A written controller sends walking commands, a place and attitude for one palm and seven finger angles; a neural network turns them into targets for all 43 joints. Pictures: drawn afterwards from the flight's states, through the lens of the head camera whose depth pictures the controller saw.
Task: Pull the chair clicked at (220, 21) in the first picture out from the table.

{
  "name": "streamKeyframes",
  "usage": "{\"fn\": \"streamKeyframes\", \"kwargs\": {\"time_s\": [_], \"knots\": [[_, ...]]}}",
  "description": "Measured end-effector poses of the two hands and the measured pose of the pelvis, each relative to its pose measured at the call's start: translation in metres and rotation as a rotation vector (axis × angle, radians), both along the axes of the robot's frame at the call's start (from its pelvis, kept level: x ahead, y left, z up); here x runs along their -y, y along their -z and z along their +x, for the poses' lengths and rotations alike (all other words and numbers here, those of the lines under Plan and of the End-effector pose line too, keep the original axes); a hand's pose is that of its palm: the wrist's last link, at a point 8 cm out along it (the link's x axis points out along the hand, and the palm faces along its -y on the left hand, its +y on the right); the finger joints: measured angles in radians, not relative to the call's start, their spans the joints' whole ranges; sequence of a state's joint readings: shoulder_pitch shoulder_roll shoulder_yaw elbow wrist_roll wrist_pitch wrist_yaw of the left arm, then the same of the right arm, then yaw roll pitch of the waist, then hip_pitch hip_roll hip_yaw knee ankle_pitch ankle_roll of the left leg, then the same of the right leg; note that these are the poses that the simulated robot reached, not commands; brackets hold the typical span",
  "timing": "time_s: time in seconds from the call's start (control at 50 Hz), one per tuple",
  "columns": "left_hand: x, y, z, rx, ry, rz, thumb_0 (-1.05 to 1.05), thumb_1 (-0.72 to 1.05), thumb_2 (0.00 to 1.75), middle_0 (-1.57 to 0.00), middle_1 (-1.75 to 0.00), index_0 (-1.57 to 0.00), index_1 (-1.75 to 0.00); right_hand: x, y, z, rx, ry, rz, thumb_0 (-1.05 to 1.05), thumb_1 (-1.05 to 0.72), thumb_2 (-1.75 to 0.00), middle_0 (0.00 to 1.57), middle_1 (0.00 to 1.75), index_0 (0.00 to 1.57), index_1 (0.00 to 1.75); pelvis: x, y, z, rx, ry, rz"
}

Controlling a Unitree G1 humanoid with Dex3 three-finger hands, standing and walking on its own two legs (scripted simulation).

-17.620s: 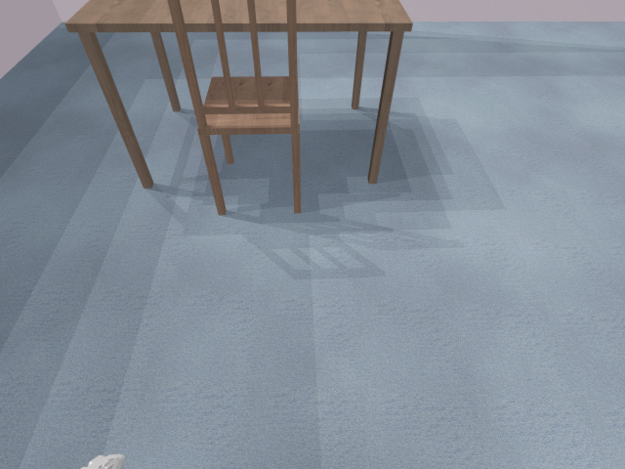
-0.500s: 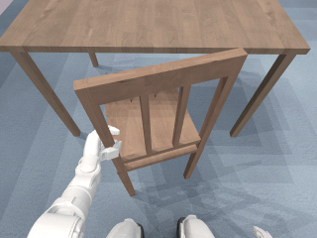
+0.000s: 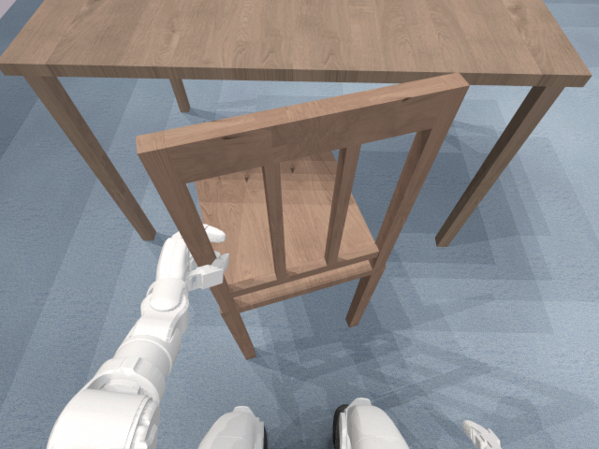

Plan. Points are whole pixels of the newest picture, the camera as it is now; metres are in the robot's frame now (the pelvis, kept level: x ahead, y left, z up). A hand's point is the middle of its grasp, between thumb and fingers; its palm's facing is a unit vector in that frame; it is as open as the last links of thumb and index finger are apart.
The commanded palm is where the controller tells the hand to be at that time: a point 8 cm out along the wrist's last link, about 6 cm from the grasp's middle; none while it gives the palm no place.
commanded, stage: step backward, pulling the chair out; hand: left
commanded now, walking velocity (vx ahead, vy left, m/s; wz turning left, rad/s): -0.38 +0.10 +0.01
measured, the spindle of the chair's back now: (276, 230) +0.42 +0.05 -0.03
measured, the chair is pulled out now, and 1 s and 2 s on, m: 0.18 0.30 0.53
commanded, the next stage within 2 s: stop walking, hand still on the chair in 1.78 s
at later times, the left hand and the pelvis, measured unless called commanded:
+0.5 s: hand (210, 303) +0.31 +0.14 -0.05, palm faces +0.03 -0.98 -0.18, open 6.0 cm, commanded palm +0.30 +0.20 -0.04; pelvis -0.06 +0.01 +0.01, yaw +0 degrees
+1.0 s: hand (200, 356) +0.23 +0.15 -0.05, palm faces +0.04 -0.98 -0.19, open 6.0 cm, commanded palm +0.23 +0.20 -0.04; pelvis -0.13 +0.01 +0.01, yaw -2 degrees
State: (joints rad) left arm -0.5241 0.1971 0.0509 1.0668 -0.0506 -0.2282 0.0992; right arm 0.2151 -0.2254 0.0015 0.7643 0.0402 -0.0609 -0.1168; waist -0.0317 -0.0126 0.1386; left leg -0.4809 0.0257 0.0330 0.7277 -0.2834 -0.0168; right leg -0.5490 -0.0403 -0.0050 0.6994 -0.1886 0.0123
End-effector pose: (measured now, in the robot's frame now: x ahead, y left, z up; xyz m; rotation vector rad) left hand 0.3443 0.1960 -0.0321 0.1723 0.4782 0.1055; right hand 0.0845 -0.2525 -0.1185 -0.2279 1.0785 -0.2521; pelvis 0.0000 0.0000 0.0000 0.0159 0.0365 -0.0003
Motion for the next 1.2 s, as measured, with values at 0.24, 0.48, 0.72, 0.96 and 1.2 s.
{"fn": "streamKeyframes", "kwargs": {"time_s": [0.24, 0.48, 0.72, 0.96, 1.2], "knots": [[0.005, -0.001, -0.025, -0.018, 0.000, -0.021, 0.06, 0.58, 0.68, -0.24, -1.22, -0.49, -1.45, 0.013, -0.010, -0.031, -0.027, -0.002, -0.048, 0.01, -0.90, -0.90, 0.21, 0.30, 0.21, 0.30, -0.010, -0.007, -0.030, 0.001, -0.052, 0.015], [0.001, -0.001, -0.055, -0.010, 0.029, -0.008, 0.04, 0.57, 0.68, -0.25, -1.21, -0.49, -1.45, -0.009, -0.006, -0.053, -0.012, -0.002, 0.000, 0.01, -0.90, -0.90, 0.21, 0.30, 0.20, 0.30, -0.008, -0.007, -0.057, 0.002, 0.006, -0.022], [0.001, -0.001, -0.091, -0.006, 0.060, -0.009, 0.03, 0.58, 0.66, -0.23, -1.22, -0.49, -1.45, -0.005, -0.013, -0.100, 0.000, 0.033, -0.055, 0.01, -0.90, -0.90, 0.21, 0.30, 0.21, 0.30, -0.026, -0.006, -0.092, 0.017, 0.005, -0.025], [-0.001, -0.001, -0.125, -0.009, 0.027, 0.005, 0.02, 0.56, 0.70, -0.25, -1.20, -0.49, -1.45, -0.012, -0.003, -0.129, 0.007, 0.010, 0.024, 0.01, -0.90, -0.90, 0.21, 0.30, 0.21, 0.30, -0.004, -0.007, -0.125, 0.037, 0.040, -0.060], [-0.003, -0.003, -0.151, -0.035, 0.041, -0.017, 0.03, 0.58, 0.67, -0.20, -1.20, -0.49, -1.45, 0.003, -0.025, -0.159, 0.002, 0.020, -0.071, 0.01, -0.90, -0.90, 0.21, 0.30, 0.20, 0.30, -0.019, -0.015, -0.158, 0.004, 0.041, -0.013]]}}
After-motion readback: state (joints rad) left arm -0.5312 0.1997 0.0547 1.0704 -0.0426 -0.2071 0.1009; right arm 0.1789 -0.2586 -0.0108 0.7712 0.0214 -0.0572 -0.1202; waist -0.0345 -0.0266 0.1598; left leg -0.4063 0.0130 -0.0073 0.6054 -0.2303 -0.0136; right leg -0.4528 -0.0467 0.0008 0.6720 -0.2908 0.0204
